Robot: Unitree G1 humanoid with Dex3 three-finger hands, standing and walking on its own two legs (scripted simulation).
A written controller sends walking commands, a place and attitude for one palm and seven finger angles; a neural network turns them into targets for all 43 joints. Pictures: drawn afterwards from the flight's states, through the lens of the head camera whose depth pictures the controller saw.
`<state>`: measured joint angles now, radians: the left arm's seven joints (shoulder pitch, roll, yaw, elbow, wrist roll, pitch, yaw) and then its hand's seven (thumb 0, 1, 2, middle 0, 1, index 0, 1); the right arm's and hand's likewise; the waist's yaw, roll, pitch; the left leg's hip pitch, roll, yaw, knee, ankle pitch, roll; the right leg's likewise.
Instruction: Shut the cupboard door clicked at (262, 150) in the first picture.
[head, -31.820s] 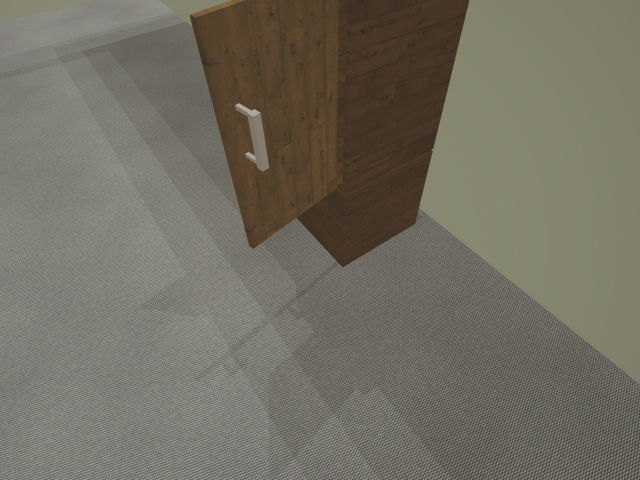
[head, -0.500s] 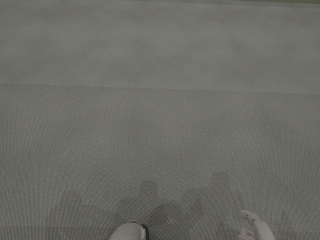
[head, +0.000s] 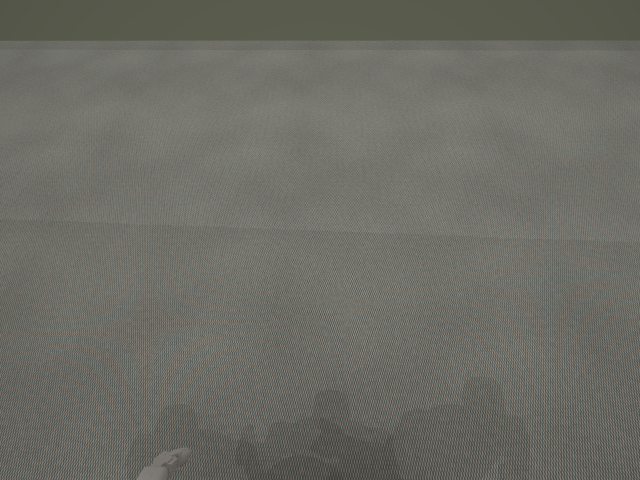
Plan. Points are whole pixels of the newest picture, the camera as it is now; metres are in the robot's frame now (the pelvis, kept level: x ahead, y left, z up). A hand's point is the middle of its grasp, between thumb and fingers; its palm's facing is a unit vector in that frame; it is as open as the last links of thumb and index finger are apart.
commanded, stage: turn to face it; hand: left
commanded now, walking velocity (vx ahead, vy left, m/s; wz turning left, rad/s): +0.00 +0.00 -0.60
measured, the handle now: out of the picture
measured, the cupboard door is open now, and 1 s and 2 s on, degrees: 64 64 64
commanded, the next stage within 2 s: none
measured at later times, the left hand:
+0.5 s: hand out of the picture +0.10 +0.21 -0.16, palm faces -0.11 -0.97 -0.20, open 7.3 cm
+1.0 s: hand (243, 404) +0.25 +0.14 -0.15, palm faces -0.53 -0.80 -0.28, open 7.4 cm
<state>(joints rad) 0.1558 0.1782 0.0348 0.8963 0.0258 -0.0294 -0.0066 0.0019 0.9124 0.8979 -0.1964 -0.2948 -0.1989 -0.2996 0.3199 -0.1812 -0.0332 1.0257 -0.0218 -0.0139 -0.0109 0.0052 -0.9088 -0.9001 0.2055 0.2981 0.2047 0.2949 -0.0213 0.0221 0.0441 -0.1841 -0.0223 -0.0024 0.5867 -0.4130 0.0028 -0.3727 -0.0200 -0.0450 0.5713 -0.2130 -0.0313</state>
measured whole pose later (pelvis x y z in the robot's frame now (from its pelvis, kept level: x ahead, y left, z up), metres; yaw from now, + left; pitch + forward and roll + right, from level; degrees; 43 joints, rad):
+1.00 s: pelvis +0.04 +0.02 +0.00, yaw -33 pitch +1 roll -1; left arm 0.14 0.25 0.07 0.87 0.02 0.04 -0.03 0.00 0.91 0.90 -0.20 -0.29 -0.20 -0.30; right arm 0.24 -0.28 -0.06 0.93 -0.02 0.05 -0.02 0.00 -0.91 -0.90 0.21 0.30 0.20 0.29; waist -0.02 0.05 0.09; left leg -0.34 0.16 0.15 0.82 -0.49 -0.06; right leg -0.26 -0.01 -0.06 0.58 -0.33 0.00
